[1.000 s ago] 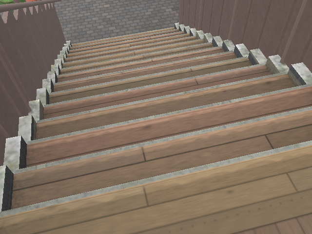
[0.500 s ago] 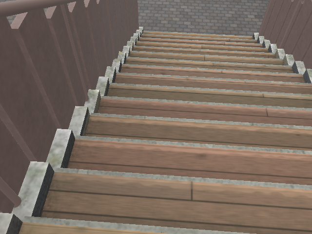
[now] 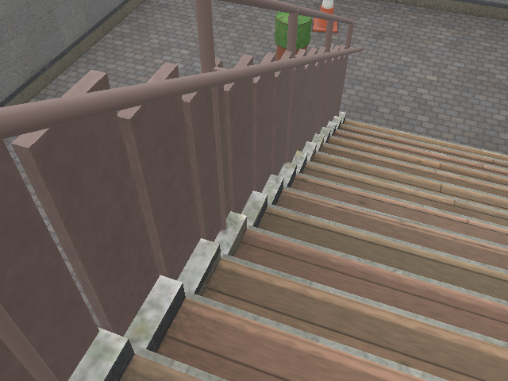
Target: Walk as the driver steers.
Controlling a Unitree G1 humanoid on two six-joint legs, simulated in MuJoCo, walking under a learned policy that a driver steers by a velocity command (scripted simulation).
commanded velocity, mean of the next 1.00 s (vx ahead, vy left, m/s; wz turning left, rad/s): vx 0.50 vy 0.00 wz -0.34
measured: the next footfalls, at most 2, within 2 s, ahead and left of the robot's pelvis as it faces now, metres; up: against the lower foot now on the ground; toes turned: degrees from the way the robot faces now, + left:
left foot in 0.28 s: +0.22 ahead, +0.17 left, +0.00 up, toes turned -4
right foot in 0.74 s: +0.40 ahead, -0.10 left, -0.16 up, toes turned -16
